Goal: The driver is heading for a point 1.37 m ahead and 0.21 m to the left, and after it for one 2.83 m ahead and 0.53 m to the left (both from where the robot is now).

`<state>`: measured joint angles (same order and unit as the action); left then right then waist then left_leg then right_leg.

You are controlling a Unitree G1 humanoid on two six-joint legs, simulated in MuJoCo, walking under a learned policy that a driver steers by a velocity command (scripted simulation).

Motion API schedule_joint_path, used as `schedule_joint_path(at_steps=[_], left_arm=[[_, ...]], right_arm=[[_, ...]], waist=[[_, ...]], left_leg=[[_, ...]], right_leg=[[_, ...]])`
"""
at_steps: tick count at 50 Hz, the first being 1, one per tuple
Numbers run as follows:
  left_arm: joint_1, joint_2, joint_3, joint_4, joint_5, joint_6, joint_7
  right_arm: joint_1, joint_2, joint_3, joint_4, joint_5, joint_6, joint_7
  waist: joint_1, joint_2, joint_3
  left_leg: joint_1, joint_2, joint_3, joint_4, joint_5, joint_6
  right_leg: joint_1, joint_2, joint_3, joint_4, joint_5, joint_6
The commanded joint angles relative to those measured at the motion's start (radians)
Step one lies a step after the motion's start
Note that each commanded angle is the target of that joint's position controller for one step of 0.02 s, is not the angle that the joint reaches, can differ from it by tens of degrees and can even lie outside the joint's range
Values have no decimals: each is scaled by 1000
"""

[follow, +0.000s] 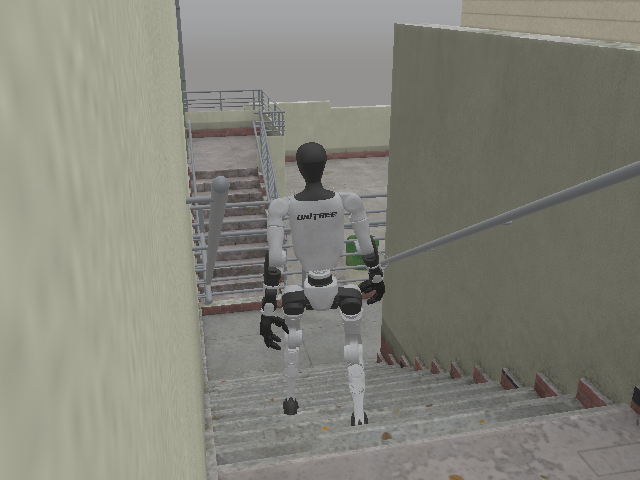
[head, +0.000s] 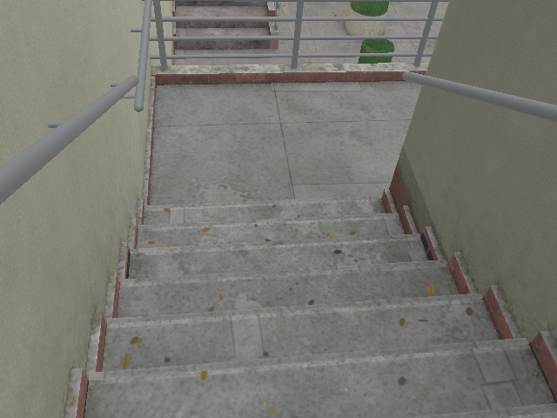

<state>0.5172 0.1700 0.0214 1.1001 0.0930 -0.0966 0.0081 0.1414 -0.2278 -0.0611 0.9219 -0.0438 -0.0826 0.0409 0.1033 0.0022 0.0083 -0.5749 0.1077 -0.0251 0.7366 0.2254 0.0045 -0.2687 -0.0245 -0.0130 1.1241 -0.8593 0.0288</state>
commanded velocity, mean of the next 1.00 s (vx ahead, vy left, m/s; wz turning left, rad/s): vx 0.16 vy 0.00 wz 0.00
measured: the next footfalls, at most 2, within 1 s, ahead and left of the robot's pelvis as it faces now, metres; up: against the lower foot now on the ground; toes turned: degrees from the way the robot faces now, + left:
left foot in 0.04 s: +0.13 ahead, +0.13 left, -0.16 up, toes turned +4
right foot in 0.40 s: +0.16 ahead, -0.03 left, -0.16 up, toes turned -2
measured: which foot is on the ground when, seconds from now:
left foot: up 0.00-0.02, down 0.04-0.42, up 0.44-0.60, down 0.62-1.00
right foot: down 0.00-0.04, up 0.06-0.38, down 0.40-1.00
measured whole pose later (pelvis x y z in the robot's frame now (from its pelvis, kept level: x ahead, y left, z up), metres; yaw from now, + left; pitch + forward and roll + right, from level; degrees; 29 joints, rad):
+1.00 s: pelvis +0.18 +0.11 -0.07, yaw -4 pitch -2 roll +4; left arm 0.21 0.24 -0.04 0.96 0.02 -0.04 0.02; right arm 0.19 -0.22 -0.07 1.02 0.04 -0.03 -0.01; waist 0.02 -0.05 0.05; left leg -0.22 0.01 0.02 0.44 0.31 -0.17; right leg -0.19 -0.11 0.07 0.68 -0.46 0.05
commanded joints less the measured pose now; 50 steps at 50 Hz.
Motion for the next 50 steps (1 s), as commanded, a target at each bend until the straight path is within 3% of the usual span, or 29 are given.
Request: schedule_joint_path(at_steps=[1, 2, 3, 4, 5, 6, 7, 9, 10, 12, 15, 17, 18, 20, 21, 22, 23, 25, 27, 29, 30, 31, 32, 33, 34, 35, 37, 40, 50], left_arm=[[-149, 221, 44, -93, -90, 26, 31], [-160, 223, 46, -61, -68, 44, 42], [-50, 122, 47, -14, -64, 62, 57], [28, 30, 30, -47, -62, 53, 58], [268, 57, 16, -33, -76, -30, -93], [31, 189, 55, -132, -103, -63, -111], [-57, 138, 26, -145, -93, -68, -75], [-33, 93, 13, -142, -61, -35, -43], [-182, 106, 26, -142, -56, 56, 1], [-280, 61, 6, -170, -68, 111, 10], [-136, 43, 2, -59, -62, 136, 8], [-217, 81, 3, -62, -60, 133, 9], [27, 176, 48, -49, -41, 67, -73], [336, 179, 76, 37, -66, 16, -72], [422, 73, 49, 65, -76, 14, -60], [198, 158, 40, 7, -106, 1, -45], [26, 248, 55, -23, -51, -23, -65], [-273, 169, 30, -148, -33, -21, -70], [-389, 52, -35, -203, -62, -10, -92], [-298, 56, -66, -189, -75, -9, -66], [-249, 84, -77, -174, -75, -5, -66], [-261, 190, -6, -175, -97, 23, -2], [-168, 149, -26, -212, -106, 37, 12], [-179, 94, -45, -246, -81, 54, 19], [-125, 92, -45, -232, -70, 70, 13], [-53, 83, -49, -182, -60, 81, 20], [-110, 77, -66, -147, -76, 83, 23], [-213, 122, -64, -175, -73, 81, 27], [-186, 174, -32, -111, -65, 47, 8]], right_arm=[[289, -104, -29, 65, 105, 50, -29], [484, -135, -50, 124, 90, 56, -42], [524, -176, -52, 146, 56, 44, -31], [541, -188, -20, 149, 13, 21, -15], [834, -377, -55, 213, -115, -9, 84], [680, -328, -55, 186, -73, -22, 144], [484, -191, -10, 149, -48, -24, 138], [290, -63, 36, 114, -58, -25, 121], [151, -19, 48, 79, 42, -2, 10], [187, -27, 71, 69, 33, -13, -50], [298, -92, 59, 85, 43, 1, -45], [339, -57, 60, 73, 55, 25, -48], [189, -168, 54, 23, -75, -21, 35], [-200, -236, 32, -108, -42, -54, 79], [-281, -199, 32, -110, 14, -48, 91], [180, -137, -8, -37, -10, -31, 102], [328, -82, 3, -35, 27, -11, 68], [264, -57, 8, -107, 23, 7, 16], [390, 32, 47, -27, -45, 15, 64], [414, -13, 50, 3, -48, 31, 58], [423, -29, 48, 7, -13, 28, 59], [263, -63, 31, -9, 74, 47, -46], [106, -118, 36, -65, 84, 38, -87], [108, -177, 16, -41, 103, 36, -124], [1, -186, 16, -59, 94, 26, -132], [-132, -148, 25, -108, 77, 16, -128], [-104, -118, 18, -122, 72, 21, -110], [40, -114, 0, -23, 95, 33, -84], [10, -70, -24, 68, 90, 46, -51]], waist=[[-200, -50, -17], [-329, -22, -57], [-299, 210, -15], [-177, 320, -3], [-220, 427, -171], [-242, 263, 38], [-170, 97, 104], [-38, 18, 151], [25, -24, 85], [13, 20, 129], [21, 119, -40], [-22, 125, 5], [106, 133, 167], [287, 74, 5], [355, -82, 12], [16, -288, -27], [-142, -66, 12], [-215, 59, 2], [-284, -50, -21], [-235, -53, -12], [-229, -45, -17], [-203, -45, -87], [-81, 34, -64], [-85, 278, -57], [9, 256, -40], [71, 99, 6], [-3, -97, 51], [-73, 41, 17], [-44, -47, 66]], left_leg=[[694, -133, 192, -70, -22, -27], [709, -100, 138, -224, -78, 15], [717, 35, -56, -342, -54, 64], [834, 133, -122, 97, 595, 36], [991, 213, -333, -39, 520, 212], [799, 336, -662, -256, -108, 357], [609, 324, -617, -332, -488, 263], [187, 298, -524, -399, -600, 277], [47, 199, -311, -332, -443, 187], [-175, 94, -123, -324, -60, 207], [46, 86, -29, -226, 324, 135], [139, 66, -33, -204, 298, 100], [-121, 55, -17, -43, 459, 46], [-352, 53, -14, 261, 652, 17], [-201, 11, -56, 621, 333, -42], [-332, -108, -89, 842, -802, -120], [-272, -113, -152, 871, -964, -81], [-113, -60, -162, 741, -727, 21], [137, -13, -122, 648, -272, -28], [195, -42, -12, 473, -64, -91], [292, -79, 73, 366, -112, -133], [223, -174, 206, 82, -165, -91], [299, -78, 88, -104, -16, -77], [153, 11, -169, -240, -135, -13], [70, 33, -219, -263, -240, -1], [-20, 8, -132, -201, -164, -25], [24, -62, 59, -127, -133, -92], [205, -71, 42, -235, 20, -99], [325, -85, 24, -434, -25, -89]], right_leg=[[-424, -130, 52, -41, 632, -161], [-295, -68, 12, 312, 790, -147], [-363, 85, 25, 812, 125, -144], [-718, 129, 145, 1090, -16, -155], [-846, 154, 201, 1193, 153, -184], [-1182, 152, 179, 1240, 319, -175], [-1155, 43, 266, 1111, 606, -197], [-943, -74, 249, 969, 759, -189], [-662, -25, 169, 606, 724, -101], [-387, -10, 44, 214, 788, -29], [-163, 14, -16, 113, 931, -47], [-184, 15, -30, 26, 839, -63], [-39, 39, -47, 157, 805, 1], [421, 61, -43, 68, 795, 43], [335, -3, 13, -416, 900, -26], [312, -189, 436, -405, 1437, -302], [107, -292, 495, -441, 1661, -402], [-227, -280, 371, -493, 1414, -355], [-537, -179, 229, -319, 1173, -270], [-595, -68, 111, -152, 789, -130], [-606, -40, 69, -90, 808, -90], [-346, -36, 71, -117, 636, -135], [-384, 59, -13, -29, 437, -59], [-361, 95, -141, 58, 253, -1], [-269, 69, -109, 19, 242, 8], [-172, 68, -113, -103, 384, 12], [-151, 5, -7, -312, 561, -28], [-87, -32, 7, -370, 685, -35], [122, -100, 81, -520, 879, -54]])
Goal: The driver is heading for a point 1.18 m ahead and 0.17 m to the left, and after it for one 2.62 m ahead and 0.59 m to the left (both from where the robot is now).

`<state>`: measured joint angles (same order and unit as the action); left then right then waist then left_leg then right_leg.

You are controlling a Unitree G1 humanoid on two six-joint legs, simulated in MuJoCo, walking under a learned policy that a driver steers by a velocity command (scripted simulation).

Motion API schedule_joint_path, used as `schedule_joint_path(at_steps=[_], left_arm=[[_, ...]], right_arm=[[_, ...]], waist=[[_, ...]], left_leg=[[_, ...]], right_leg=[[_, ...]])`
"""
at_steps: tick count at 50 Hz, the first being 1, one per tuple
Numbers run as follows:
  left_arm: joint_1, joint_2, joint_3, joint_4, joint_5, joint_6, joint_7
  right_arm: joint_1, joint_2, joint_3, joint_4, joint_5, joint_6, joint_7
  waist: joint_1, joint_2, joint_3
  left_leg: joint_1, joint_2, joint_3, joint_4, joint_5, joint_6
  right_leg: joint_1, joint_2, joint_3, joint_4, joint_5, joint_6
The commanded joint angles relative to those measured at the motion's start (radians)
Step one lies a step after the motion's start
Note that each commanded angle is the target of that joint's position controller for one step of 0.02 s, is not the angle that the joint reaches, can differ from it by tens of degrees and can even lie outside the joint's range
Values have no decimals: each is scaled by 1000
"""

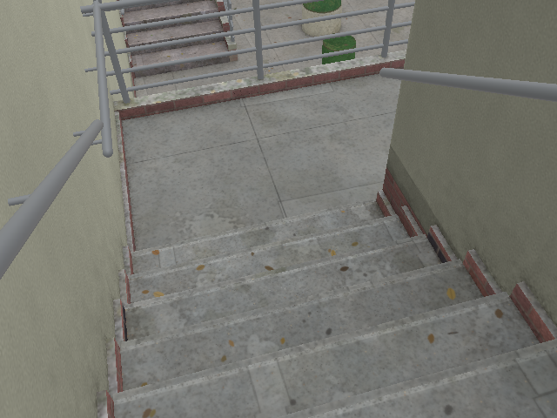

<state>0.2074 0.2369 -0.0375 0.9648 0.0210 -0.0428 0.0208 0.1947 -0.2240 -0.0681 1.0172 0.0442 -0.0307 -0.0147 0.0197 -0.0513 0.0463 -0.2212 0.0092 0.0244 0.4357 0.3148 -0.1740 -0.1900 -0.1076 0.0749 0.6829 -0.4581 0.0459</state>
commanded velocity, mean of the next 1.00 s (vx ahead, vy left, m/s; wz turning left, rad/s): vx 0.34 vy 0.00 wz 0.00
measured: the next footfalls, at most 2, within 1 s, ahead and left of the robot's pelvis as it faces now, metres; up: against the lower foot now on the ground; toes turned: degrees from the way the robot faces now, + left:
left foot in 0.34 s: +0.09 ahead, +0.16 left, -0.04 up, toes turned -3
left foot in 0.54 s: +0.16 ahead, +0.17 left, -0.15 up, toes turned +3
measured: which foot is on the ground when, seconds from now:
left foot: down 0.00-0.16, up 0.18-0.32, down 0.34-0.40, up 0.42-0.52, down 0.54-1.00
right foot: down 0.00-0.54, up 0.56-1.00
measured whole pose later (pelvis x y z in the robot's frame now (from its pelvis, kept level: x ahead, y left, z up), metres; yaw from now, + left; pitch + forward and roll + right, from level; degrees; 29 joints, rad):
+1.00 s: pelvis +0.31 +0.04 -0.24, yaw +3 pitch +1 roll +3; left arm 0.04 0.23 0.01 0.88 0.01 -0.05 -0.07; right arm 0.60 -0.14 0.01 1.03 -0.03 -0.07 -0.01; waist -0.13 -0.06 0.00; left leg -0.13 -0.03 0.02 0.96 -0.83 0.00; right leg -0.60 -0.09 0.02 0.56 0.42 -0.05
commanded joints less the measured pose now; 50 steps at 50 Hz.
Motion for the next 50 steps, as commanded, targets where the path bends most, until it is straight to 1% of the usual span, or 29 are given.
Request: schedule_joint_path(at_steps=[1, 6, 9, 13, 17, 20, 21, 22, 23, 24, 26, 28, 29, 30, 31, 32, 33, 35, 36, 38, 41, 42, 43, 44, 45, 46, 47, 48, 50], left_arm=[[121, 110, 29, 24, 7, -10, -7], [159, 90, 27, 57, -1, -25, -16], [343, 177, 69, 118, 14, -17, -7], [298, 172, 87, 112, 13, -33, 0], [127, 132, 80, 44, 27, -69, 19], [243, 147, 90, 71, 39, -64, 21], [439, 181, 81, 168, 55, -35, -5], [576, 160, 78, 217, 33, -35, -34], [428, 119, 83, 124, 45, -25, 8], [347, 168, 97, 102, 55, -10, 29], [283, 161, 119, 121, 33, 25, 46], [287, -7, 110, 101, 22, 27, 31], [327, -36, 101, 75, 12, 15, 32], [289, -40, 88, 12, -7, 0, 30], [125, 1, 86, -10, 51, 12, 16], [201, 24, 63, -17, 68, -25, -45], [256, 57, 69, -7, 56, -36, -64], [281, -42, 19, -30, 119, -11, -85], [28, 38, 60, -89, 35, 3, -29], [-28, 12, 46, -84, 23, 43, -10], [-3, 26, 70, -27, -6, 35, -21], [-89, 40, 76, -75, 13, 20, -26], [-106, 8, 24, -88, 131, 2, -122], [-188, -8, 42, -117, 135, -5, -153], [-196, -20, 25, -122, 106, -12, -154], [-262, 1, 33, -142, 83, -12, -149], [-316, -33, 51, -156, -19, -21, -110], [-295, -21, 46, -158, -38, -20, -89], [-321, -2, 51, -172, -53, -25, -75]], right_arm=[[-42, -71, -15, -20, 1, -4, 4], [-76, -82, -13, -4, -10, 27, 2], [-157, -110, -16, -28, -31, 48, -12], [-123, -68, -14, -38, -60, 38, -2], [-281, -86, 4, -129, -39, 21, -5], [-282, -110, 6, -129, -32, 10, 11], [57, -53, 45, -55, -173, -2, 88], [11, -80, 21, -54, -179, -20, 102], [-259, -78, -8, -113, -13, -21, 38], [-169, -53, 4, -93, 22, -13, 14], [72, -120, -13, -23, -12, 10, -4], [456, -235, -30, 105, -54, -7, -2], [491, -224, -18, 125, -35, -6, 18], [484, -291, -39, 122, -20, -3, 14], [370, -228, -26, 92, 2, 1, 7], [358, -158, 8, -8, -149, -53, 133], [276, -96, 18, -19, -157, -75, 152], [87, 83, 87, -53, -123, -108, 108], [77, -115, 35, 5, 15, -83, 2], [185, -164, 34, -14, 22, -69, -48], [331, -99, 29, -1, 6, -46, -47], [356, -71, 34, -1, -8, -40, -52], [583, 111, 106, 71, -205, -74, -11], [687, 61, 99, 108, -197, -80, 3], [684, 90, 103, 98, -185, -84, 15], [559, 30, 96, 27, -171, -76, 35], [359, -89, 52, -41, -15, -49, 9], [335, -145, 35, -66, -22, -46, -5], [426, -68, 43, -22, -69, -40, -10]], waist=[[39, -8, 12], [53, -66, -12], [132, -147, -17], [64, -47, 28], [31, -53, 98], [82, 41, 136], [25, 106, 102], [88, 109, 107], [184, 131, 87], [110, 10, 92], [3, -161, 18], [-107, 165, -177], [-74, 250, -157], [-71, 349, -181], [-71, 246, -26], [-75, 346, 123], [-6, 230, 101], [83, 92, 90], [122, 116, 58], [64, 116, 1], [28, 205, 28], [-25, 229, 76], [-112, 89, 206], [-131, 115, 165], [-135, 80, 126], [-133, 59, 110], [-124, 95, 73], [-122, 99, 35], [-163, 79, 134]], left_leg=[[-28, 12, -27, -132, -132, 97], [-56, -23, -2, -48, -306, 119], [-369, -42, -61, 261, -569, 207], [-486, -26, -200, 328, -323, 255], [-300, -13, -142, 177, -152, 178], [-231, -51, -16, 18, -152, 152], [-216, 85, -103, -118, -288, 148], [-179, 11, 23, -116, -342, 130], [-57, -65, 112, -60, -146, 139], [-22, -15, 45, -149, -117, 164], [277, 56, 17, -106, -176, 205], [640, 218, -150, 254, -2, 243], [612, 279, -249, 263, -59, 204], [598, 446, -600, 13, -554, 366], [404, 417, -639, -117, -1000, 411], [103, 258, -619, -111, -1051, 484], [-28, 297, -579, -120, -959, 526], [-268, 216, -396, -90, -743, 447], [-273, 227, -329, -27, -660, 398], [-291, 202, -238, -64, -386, 386], [-95, 208, -237, 98, -428, 373], [19, 157, -215, 129, -551, 385], [108, 185, -239, 255, -653, 392], [184, 229, -312, 235, -558, 444], [122, 225, -325, 248, -583, 434], [-82, 159, -240, 206, -694, 422], [-254, 143, -260, 196, -654, 397], [-206, 146, -230, 245, -588, 378], [-79, 132, -209, 359, -500, 365]], right_leg=[[55, -19, -5, -80, 498, -76], [69, -14, 7, -88, 517, -108], [221, -57, 147, -59, 440, -210], [51, -133, 296, -41, 129, -303], [-269, -61, 208, -76, -191, -224], [-194, 16, 102, 29, -113, -199], [-61, -79, 90, 299, -228, -160], [-52, -38, 83, 297, -257, -212], [-142, 32, 136, 176, 22, -236], [-155, 19, 123, 212, 62, -239], [-260, 68, 33, 452, 174, -229], [-641, 177, 40, 1165, -517, -223], [-848, 149, 25, 1349, -424, -233], [-1030, 159, -12, 1354, -316, -218], [-1120, 73, -29, 1282, -177, -207], [-1135, 61, 5, 1453, 90, -182], [-1063, 39, 23, 1407, 145, -198], [-932, -36, 67, 884, 537, -220], [-708, 2, 45, 678, 436, -97], [-475, 52, -46, 449, 491, -22], [-542, 18, 5, 411, 708, -46], [-687, 15, -27, 270, 793, -60], [-985, -31, 24, 156, 1005, -120], [-1020, -10, -18, 146, 901, -148], [-925, -63, 37, -15, 1063, -160], [-653, -6, -94, -120, 1075, -166], [-277, 52, -89, -52, 933, -102], [-238, 64, -90, -94, 871, -82], [-270, 32, -80, -274, 865, -86]])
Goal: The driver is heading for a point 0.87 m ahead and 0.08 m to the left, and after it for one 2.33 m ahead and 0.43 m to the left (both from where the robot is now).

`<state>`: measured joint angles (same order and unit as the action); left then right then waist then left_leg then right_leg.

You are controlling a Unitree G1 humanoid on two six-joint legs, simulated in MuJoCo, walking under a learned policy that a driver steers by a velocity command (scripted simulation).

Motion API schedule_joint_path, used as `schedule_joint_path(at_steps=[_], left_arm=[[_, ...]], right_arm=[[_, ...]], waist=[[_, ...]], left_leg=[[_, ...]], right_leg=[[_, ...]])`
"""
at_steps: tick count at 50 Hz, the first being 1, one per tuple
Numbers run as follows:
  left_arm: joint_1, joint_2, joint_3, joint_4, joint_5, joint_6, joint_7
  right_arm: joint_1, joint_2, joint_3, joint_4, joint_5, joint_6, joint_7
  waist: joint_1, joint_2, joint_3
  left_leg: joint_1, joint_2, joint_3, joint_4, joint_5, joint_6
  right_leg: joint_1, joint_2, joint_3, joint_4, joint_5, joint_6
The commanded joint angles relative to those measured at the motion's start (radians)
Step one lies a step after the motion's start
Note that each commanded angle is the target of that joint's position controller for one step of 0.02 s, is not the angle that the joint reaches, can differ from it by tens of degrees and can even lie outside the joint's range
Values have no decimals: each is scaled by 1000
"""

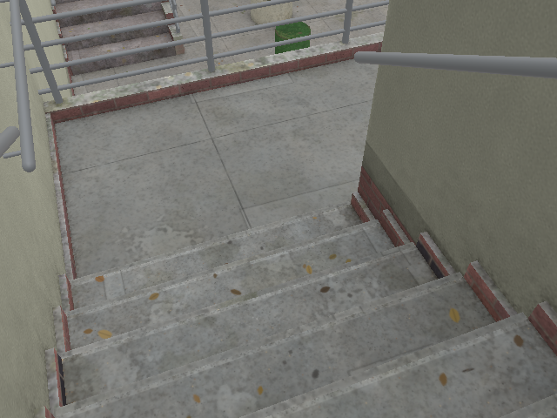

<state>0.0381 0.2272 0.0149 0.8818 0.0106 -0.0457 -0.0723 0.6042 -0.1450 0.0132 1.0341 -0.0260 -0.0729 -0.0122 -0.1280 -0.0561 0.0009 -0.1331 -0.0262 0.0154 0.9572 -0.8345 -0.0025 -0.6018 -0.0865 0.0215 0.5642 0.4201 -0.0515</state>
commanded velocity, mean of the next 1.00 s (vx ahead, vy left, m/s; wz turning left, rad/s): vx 0.18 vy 0.00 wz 0.00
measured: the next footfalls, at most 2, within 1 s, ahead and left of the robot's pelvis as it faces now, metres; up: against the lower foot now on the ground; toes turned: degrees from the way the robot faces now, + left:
right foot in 0.06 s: +0.20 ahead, -0.13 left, -0.16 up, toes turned -4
left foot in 0.64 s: +0.42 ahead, +0.08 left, -0.32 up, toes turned -3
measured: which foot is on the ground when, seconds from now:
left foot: down 0.00-0.08, up 0.10-0.62, down 0.64-1.00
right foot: up 0.00-0.04, down 0.06-0.66, up 0.68-0.94, down 0.96-1.00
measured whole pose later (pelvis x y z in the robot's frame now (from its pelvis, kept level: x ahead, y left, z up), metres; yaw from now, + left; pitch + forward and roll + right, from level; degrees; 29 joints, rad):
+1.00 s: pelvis +0.33 -0.01 -0.24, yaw +0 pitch +0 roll +1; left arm 0.40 0.18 -0.06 0.89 0.00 -0.01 0.01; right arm 0.38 -0.17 0.05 1.01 0.01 -0.07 0.05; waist -0.02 0.01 -0.03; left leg -0.36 -0.01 0.09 0.56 -0.21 0.05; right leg -0.72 -0.07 0.01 1.64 -0.74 0.03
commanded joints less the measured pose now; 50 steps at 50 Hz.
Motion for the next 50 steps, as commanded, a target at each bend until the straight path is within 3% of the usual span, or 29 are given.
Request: schedule_joint_path(at_steps=[1, 2, 3, 4, 5, 6, 7, 8, 10, 11, 14, 15, 17, 23, 24, 27, 28, 29, 32, 33, 34, 35, 36, 37, 38, 40, 47, 48, 50], left_arm=[[-83, 21, 9, -62, -32, -33, 26], [255, 86, 23, 35, 100, -11, 15], [514, 218, 97, 103, 100, -31, 14], [494, 212, 81, 120, 39, -27, 19], [514, 217, 84, 97, 28, -17, 19], [529, 185, 80, 93, -29, 6, 22], [504, 205, 86, 98, -31, 16, 45], [460, 108, 51, 87, -16, 6, 67], [465, 90, 42, 136, 26, -26, 72], [407, 52, 7, 138, 145, -59, 4], [347, 19, 2, 123, 96, -75, 4], [292, 57, 9, 102, -19, -65, 55], [358, 82, 24, 141, -46, -77, 76], [478, 16, 7, 166, -13, -33, 127], [702, -16, -24, 268, 190, -38, 93], [752, -18, -25, 293, 100, -26, 81], [538, 60, 3, 178, 2, -19, 116], [526, 80, 8, 173, 3, -16, 123], [568, 26, 4, 184, -2, 13, 125], [611, 12, 10, 167, -38, 11, 127], [662, 25, 11, 165, -67, 12, 142], [652, 4, -27, 114, 47, -17, 33], [539, 62, 8, 103, 29, -20, 13], [555, 53, 6, 46, 20, -23, 19], [528, -2, -22, 47, 17, -24, 12], [636, -77, -62, 95, -13, -5, 12], [481, -58, -112, -46, 6, -23, -20], [328, 12, -51, -61, 7, 20, 85], [214, 6, -64, -130, -34, 34, 138]], right_arm=[[56, -163, -44, -11, -21, 18, -17], [200, -192, -36, 114, -147, -3, 60], [132, -192, -49, 67, -141, -8, 127], [-22, -175, -94, -40, 76, -7, 22], [99, -144, -73, -63, 103, -6, -19], [25, -153, -69, -80, 72, -6, -39], [-108, -109, -57, -156, 67, 0, -37], [-229, -137, -65, -158, 4, 16, -38], [-194, -84, -51, -121, -31, 62, -39], [-48, 26, 8, -130, -73, 17, 34], [-80, -102, -32, -92, -61, 13, 114], [-157, -97, -35, -96, -17, 53, 21], [-137, -118, -45, -66, 8, 69, -13], [-477, -83, -34, -136, 5, 35, 7], [-434, -60, 2, -111, -81, 64, 88], [-490, -66, -4, -154, -78, 90, 108], [-596, -138, -41, -167, 61, 30, 56], [-529, -138, -38, -139, 78, 8, 38], [-182, -175, -60, 13, 22, 8, 33], [-18, -266, -87, 56, 6, 20, 41], [10, -256, -94, 54, 41, 39, 55], [108, -376, -116, 2, -53, 65, 112], [63, -311, -101, -5, -76, 67, 138], [-93, -328, -99, -32, -38, 49, 158], [-212, -216, -54, -75, -4, 17, 163], [-216, -123, -8, -65, -35, -15, 144], [-171, -131, 50, -60, 15, -47, 120], [-224, -292, -32, -66, 76, -3, 36], [-140, -264, -24, -46, 54, 25, 4]], waist=[[3, 64, 177], [130, 30, 99], [241, 26, 21], [245, -9, -100], [188, -131, -361], [244, -85, -419], [266, -224, -358], [243, -42, -108], [158, 2, 84], [64, 94, 152], [52, 1, 33], [4, -15, -42], [10, -51, -54], [155, -8, 76], [225, 100, 215], [262, 49, 141], [282, 18, 108], [264, -6, 73], [161, 108, 12], [121, 258, -135], [91, 324, -368], [-1, 403, -448], [11, 196, -218], [114, 192, -134], [175, 97, -68], [227, 125, 95], [131, 90, 5], [105, 179, -164], [59, 111, -66]], left_leg=[[-108, 157, -182, -24, 742, 201], [-108, 201, -171, 132, 858, 129], [-359, 126, -155, 365, 790, 86], [-563, -58, -19, 769, 93, 107], [-726, 20, -72, 1078, -46, 118], [-805, 59, -85, 1124, 41, 127], [-984, 34, -38, 1140, 157, 104], [-992, 81, -44, 934, 283, 107], [-833, 74, -118, 897, 265, 106], [-793, 163, -215, 644, 652, 101], [-614, 141, -75, 306, 832, 33], [-331, 76, -10, 147, 856, 15], [-394, 60, -47, 75, 1121, 39], [-401, 49, -39, -381, 1291, 43], [-615, 164, -152, -450, 1412, 40], [-553, 159, -117, -643, 1203, 34], [-368, 89, -30, -662, 1201, 19], [-229, 81, 10, -702, 1219, 22], [203, 116, 88, -725, 1481, 28], [572, 282, -15, -443, 2069, 90], [762, 408, -104, -251, 2021, 170], [707, 447, -251, -409, 1510, 361], [498, 401, -207, -438, 1351, 286], [220, 450, -395, -549, 939, 336], [21, 395, -306, -620, 695, 267], [-368, 353, -271, -749, 492, 204], [-230, 269, -245, -633, 536, 148], [-107, 331, -192, -584, 919, 263], [-54, 338, -170, -552, 1278, 281]], right_leg=[[209, 12, -29, -244, -88, 1], [422, 17, -101, -179, 34, -38], [806, 26, -89, -72, -140, -76], [949, -126, 73, -2, 243, -65], [1233, -302, 209, 243, 382, -114], [1178, -296, 266, 155, 87, -131], [1090, -365, 470, -83, -488, -228], [824, -302, 429, -211, -652, -215], [406, -306, 402, -123, -267, -249], [198, -263, 278, -152, -186, -264], [63, -147, 120, -128, -40, -253], [62, -101, 33, -107, 291, -163], [204, -68, 44, -12, 114, -121], [264, -49, 68, 154, -439, -132], [316, -223, 222, 155, -589, -174], [363, -187, 333, 208, -578, -224], [328, -53, 160, 253, -414, -168], [270, -30, 129, 310, -397, -158], [110, 75, 1, 672, -633, -109], [-161, 154, -46, 970, -1074, -56], [-280, 170, -76, 1317, -1546, -43], [-460, 166, 28, 1512, -1541, 3], [-538, 142, 34, 1551, -1452, 29], [-516, 71, 17, 1462, -1248, 76], [-419, 31, 35, 1360, -1221, 103], [-206, 13, 48, 1364, -1120, 158], [-197, -44, 97, 1031, -923, 190], [-67, 25, -60, 1048, -1067, 85], [-130, 31, -19, 988, -1226, 16]])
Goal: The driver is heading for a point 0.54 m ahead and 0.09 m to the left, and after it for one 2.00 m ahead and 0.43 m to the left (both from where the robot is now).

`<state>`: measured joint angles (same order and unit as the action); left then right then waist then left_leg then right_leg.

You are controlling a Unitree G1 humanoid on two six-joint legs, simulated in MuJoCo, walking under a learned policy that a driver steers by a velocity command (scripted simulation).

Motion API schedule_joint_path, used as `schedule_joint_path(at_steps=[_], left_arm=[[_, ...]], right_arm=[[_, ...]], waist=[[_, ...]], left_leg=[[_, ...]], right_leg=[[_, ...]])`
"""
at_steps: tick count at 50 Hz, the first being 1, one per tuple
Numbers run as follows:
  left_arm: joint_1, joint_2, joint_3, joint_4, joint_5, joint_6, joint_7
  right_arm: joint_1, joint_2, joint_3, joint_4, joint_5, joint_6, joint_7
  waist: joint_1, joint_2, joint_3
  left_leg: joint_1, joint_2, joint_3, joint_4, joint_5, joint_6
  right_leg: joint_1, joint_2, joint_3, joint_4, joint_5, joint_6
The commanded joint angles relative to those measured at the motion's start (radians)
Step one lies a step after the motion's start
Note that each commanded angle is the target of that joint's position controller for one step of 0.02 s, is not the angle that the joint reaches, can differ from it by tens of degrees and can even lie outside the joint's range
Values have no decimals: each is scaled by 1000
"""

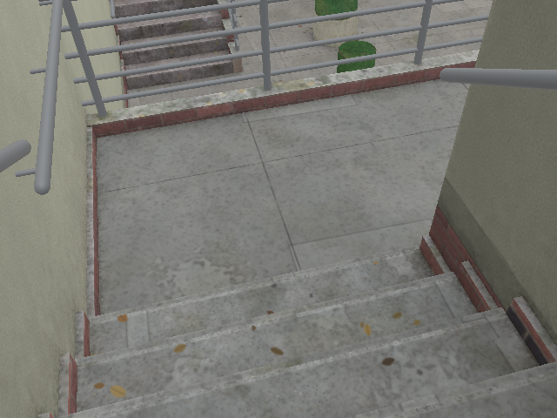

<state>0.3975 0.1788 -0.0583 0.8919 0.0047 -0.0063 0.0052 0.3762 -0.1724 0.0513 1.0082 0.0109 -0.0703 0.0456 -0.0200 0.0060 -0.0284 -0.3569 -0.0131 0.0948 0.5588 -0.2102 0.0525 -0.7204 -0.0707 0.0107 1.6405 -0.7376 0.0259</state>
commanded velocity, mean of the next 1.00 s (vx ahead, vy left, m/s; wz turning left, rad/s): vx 0.11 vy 0.00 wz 0.04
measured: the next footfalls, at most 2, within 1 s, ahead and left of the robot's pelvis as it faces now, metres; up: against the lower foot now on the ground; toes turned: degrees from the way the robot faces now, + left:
right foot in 0.82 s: -0.07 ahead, -0.17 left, +0.16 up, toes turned -3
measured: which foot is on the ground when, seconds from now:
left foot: down 0.00-0.84, up 0.86-1.00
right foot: down 0.00-0.66, up 0.68-0.80, down 0.82-1.00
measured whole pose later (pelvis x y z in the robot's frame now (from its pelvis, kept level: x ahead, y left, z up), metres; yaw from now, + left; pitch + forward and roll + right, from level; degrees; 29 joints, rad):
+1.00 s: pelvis -0.01 -0.10 +0.07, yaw +0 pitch +5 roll +0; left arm 0.49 0.21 0.01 0.87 0.09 -0.09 -0.04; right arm 0.22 -0.26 -0.01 0.90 -0.07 -0.10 0.04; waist 0.08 0.01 -0.09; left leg -0.76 -0.11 -0.23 0.96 -0.07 -0.03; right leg -0.47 0.04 -0.09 1.20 -0.81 -0.09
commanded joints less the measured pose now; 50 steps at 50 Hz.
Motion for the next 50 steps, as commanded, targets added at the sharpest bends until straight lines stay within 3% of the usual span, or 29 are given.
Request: schedule_joint_path(at_steps=[1, 3, 4, 5, 7, 9, 10, 12, 13, 14, 21, 22, 23, 25, 31, 32, 33, 35, 36, 38, 40, 41, 42, 43, 44, 45, 46, 48, 50], left_arm=[[-132, 44, 3, -140, -37, -3, 68], [-50, 15, -10, -99, -20, 2, 78], [-55, 38, -12, -91, -10, 0, 81], [-36, 164, -3, -172, 58, -18, 10], [15, 86, -27, -107, 35, -47, -39], [-239, 20, -71, -137, 2, -72, -111], [-239, 7, -69, -128, -10, -89, -138], [-133, 28, -66, -115, 3, -105, -135], [-51, 65, -52, -129, 37, -110, -114], [-164, 71, -63, -168, 52, -99, -111], [-172, 55, -71, -130, 25, -101, -115], [-303, 1, -43, -199, -26, -64, -21], [-284, -7, -49, -204, -38, -44, 21], [-270, -21, -53, -175, -35, -18, 43], [-265, -46, -52, -145, -14, 5, 34], [-104, -19, -55, -91, 85, -24, -67], [-33, -31, -46, -54, 46, -44, -103], [26, -23, -28, -92, 22, -52, -90], [20, -9, -21, -135, 22, -67, -106], [-76, 4, -13, -223, 26, -59, -66], [-85, -2, -7, -267, 43, -44, -64], [-74, 2, 4, -256, 23, -45, -72], [-2, 51, 32, -208, 29, -66, -69], [167, 183, 67, -165, 23, -102, -41], [394, 237, 91, -89, 74, -112, -6], [405, 236, 99, -73, 120, -105, 9], [361, 213, 101, -49, 138, -97, -12], [127, 101, 76, -20, 91, -90, -54], [-28, 30, 57, -63, 90, -86, -72]], right_arm=[[95, -219, -60, -8, 0, 34, -53], [52, -194, -70, -13, -9, 54, -43], [22, -172, -75, -30, -10, 67, -34], [52, -190, -87, -135, -111, 44, -24], [-10, -59, -58, -137, -71, 64, -11], [243, 58, -14, -32, -64, 52, 21], [297, 11, -19, -20, -59, 37, 22], [222, -107, -35, -68, -67, 27, 27], [47, -184, -52, -103, -14, 9, 40], [23, -169, -43, -138, -2, -3, 42], [185, -85, -14, -95, -39, 22, 19], [232, -78, -32, 15, 8, 39, -20], [255, -98, -34, 18, 5, 44, -39], [226, -113, -43, 20, -5, 64, -50], [225, -50, -30, 38, -21, 103, -55], [279, -169, -61, -5, -100, 70, -11], [260, -145, -59, 16, -71, 54, 2], [272, -254, -99, 60, -85, 8, -25], [220, -303, -121, 29, -64, -12, -35], [153, -219, -101, 14, -92, -44, -52], [-9, -166, -85, -36, 9, -44, -50], [-52, -194, -81, -52, 15, -27, -27], [-7, -241, -94, -62, -15, -13, -3], [-76, -142, -71, -163, -70, -23, 23], [-195, -120, -71, -205, -89, -40, -10], [-280, -32, -31, -262, -93, -58, -24], [-302, -41, -38, -247, -70, -60, -33], [-84, -116, -61, -141, -50, -46, -28], [101, -135, -79, -64, -123, -13, 28]], waist=[[-32, 47, -25], [29, 34, -10], [45, -83, 48], [12, -291, 213], [50, -163, 239], [-126, -53, 148], [-148, -1, 83], [-57, -34, 13], [42, 22, 31], [10, -70, 87], [-69, -32, 57], [-12, -4, -63], [4, 4, -104], [4, 58, -71], [15, 64, 23], [-36, 116, 326], [-23, 90, 291], [-19, 211, 186], [-6, 97, 122], [-35, 32, 6], [34, -28, -3], [72, -15, 44], [57, 37, 45], [116, -274, 10], [281, -230, 61], [303, -197, 97], [260, -156, 88], [52, -94, 63], [-107, -85, 52]], left_leg=[[173, 322, -231, -136, 688, 204], [70, 251, -102, -94, 662, 124], [3, 164, -9, -51, 551, 53], [-147, -17, -3, -56, -177, 48], [-151, -26, -108, -42, -181, -28], [330, 25, -144, -137, 205, -97], [439, 68, -191, -184, 145, -101], [327, 72, -203, -155, 338, -35], [77, 98, -266, -180, 32, 6], [21, 82, -240, -275, -35, -5], [313, 46, -160, -228, 204, -83], [277, 182, -126, -125, 775, 13], [295, 182, -104, -96, 905, 24], [278, 182, -88, -104, 880, 21], [137, 160, -69, -166, 508, 3], [67, 104, -141, -324, -183, -46], [28, 128, -157, -366, -300, -82], [-141, 384, -481, -438, -422, 130], [-82, 422, -492, -415, -436, 201], [47, 396, -435, -342, -253, 193], [33, 289, -334, -361, -294, 117], [-131, 242, -302, -368, -263, 125], [-187, 223, -272, -304, -167, 148], [-444, 30, -114, 47, -184, 5], [-806, -106, -396, 200, -295, -52], [-1095, -146, -626, 248, -158, -51], [-1113, -135, -644, 283, -103, -84], [-773, -68, -426, 403, 114, -105], [-307, -42, -163, 707, 377, -78]], right_leg=[[-1, 12, 5, -128, -45, -81], [139, 12, 1, -335, 79, -102], [164, -13, 63, -562, 298, -111], [-58, -110, 340, -756, 84, -256], [-119, -139, 496, -886, -307, -274], [-371, -49, 223, -662, -377, -96], [-378, -26, 103, -481, -339, -21], [-144, -27, 60, -302, -27, 19], [28, -7, 20, -354, 26, 25], [45, -12, 46, -456, 57, -17], [-78, -55, 123, -535, 78, -88], [143, 12, -32, -446, 246, -79], [168, 23, -24, -431, 256, -78], [143, 34, -33, -418, 216, -83], [145, 32, -47, -449, 100, -96], [-124, -5, 8, -412, -305, -70], [-83, 44, -44, -276, -386, -25], [25, 49, 17, 353, -71, 44], [-32, 78, 0, 332, -198, 1], [-73, 40, 67, 319, -144, -39], [65, 59, -43, -355, -322, -58], [268, 130, -132, -478, -248, -69], [364, 163, -88, -455, -143, -129], [505, -106, 553, -784, 96, -384], [694, -243, 1023, -958, 353, -545], [909, -323, 1048, -1027, 692, -518], [893, -303, 957, -1003, 853, -441], [516, -160, 487, -817, 837, -280], [-14, -48, 156, -833, 541, -195]])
